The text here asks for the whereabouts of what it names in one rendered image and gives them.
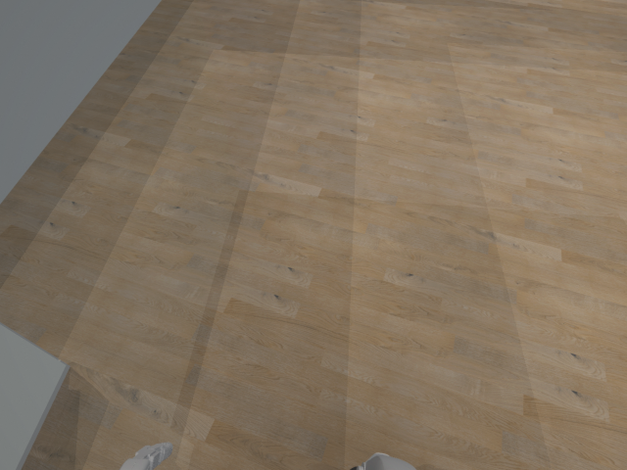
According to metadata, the left robot hand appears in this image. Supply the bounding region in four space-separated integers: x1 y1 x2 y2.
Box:
120 443 173 470

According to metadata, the fridge door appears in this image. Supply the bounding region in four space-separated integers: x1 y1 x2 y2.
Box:
0 324 66 470

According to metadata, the right robot shin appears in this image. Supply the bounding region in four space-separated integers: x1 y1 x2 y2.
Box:
365 452 389 463

